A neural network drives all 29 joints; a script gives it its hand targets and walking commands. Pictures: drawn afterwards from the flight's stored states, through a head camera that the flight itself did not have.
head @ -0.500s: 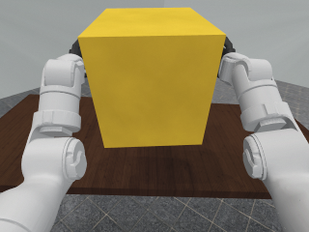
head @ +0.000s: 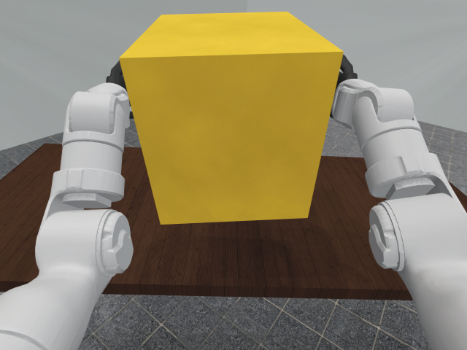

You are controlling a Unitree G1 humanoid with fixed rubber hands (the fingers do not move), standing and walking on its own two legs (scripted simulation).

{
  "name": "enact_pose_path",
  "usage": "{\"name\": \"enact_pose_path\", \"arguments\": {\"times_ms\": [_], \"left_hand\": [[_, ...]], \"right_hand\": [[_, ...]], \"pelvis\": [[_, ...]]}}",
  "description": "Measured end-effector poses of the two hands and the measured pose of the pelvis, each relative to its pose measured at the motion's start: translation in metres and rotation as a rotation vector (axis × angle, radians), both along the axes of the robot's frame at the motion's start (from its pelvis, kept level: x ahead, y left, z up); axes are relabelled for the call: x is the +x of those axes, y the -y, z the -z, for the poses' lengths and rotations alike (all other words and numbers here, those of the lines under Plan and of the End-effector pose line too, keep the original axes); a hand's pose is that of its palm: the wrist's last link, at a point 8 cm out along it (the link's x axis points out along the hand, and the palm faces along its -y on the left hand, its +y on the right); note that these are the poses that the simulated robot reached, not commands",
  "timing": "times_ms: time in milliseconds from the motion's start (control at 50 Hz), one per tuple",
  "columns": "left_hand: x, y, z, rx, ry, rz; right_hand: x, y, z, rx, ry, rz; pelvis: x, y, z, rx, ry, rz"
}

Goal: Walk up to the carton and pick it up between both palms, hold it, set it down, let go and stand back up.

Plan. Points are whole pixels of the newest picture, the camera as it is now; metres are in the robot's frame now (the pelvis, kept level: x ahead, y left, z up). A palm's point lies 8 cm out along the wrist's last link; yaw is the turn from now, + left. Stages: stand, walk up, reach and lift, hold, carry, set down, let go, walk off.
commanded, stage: hold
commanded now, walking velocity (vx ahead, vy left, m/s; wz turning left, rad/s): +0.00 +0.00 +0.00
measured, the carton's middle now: (229, 109) +0.44 -0.01 +0.29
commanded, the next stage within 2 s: set down in 0.54 s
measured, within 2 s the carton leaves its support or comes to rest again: neither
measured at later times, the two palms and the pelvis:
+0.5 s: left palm (117, 99) +0.37 +0.17 +0.33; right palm (340, 96) +0.36 -0.17 +0.35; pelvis +0.00 +0.00 +0.00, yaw +0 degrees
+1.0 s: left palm (112, 82) +0.40 +0.18 +0.35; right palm (331, 77) +0.38 -0.16 +0.37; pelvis +0.01 +0.00 +0.00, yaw +1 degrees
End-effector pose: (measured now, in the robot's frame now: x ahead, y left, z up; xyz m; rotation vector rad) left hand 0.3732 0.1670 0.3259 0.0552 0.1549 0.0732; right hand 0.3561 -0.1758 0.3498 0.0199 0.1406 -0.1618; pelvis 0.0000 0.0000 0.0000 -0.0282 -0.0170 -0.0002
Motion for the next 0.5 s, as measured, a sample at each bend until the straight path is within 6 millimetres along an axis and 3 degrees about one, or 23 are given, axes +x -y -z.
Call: {"name": "enact_pose_path", "arguments": {"times_ms": [500], "left_hand": [[-0.0003, -0.0014, -0.0016, -0.001, 0.001, -0.001]], "right_hand": [[-0.0001, -0.0012, -0.0002, -0.001, 0.0, -0.001]], "pelvis": [[-0.0011, 0.001, 0.0, 0.0, -0.001, -0.005]]}}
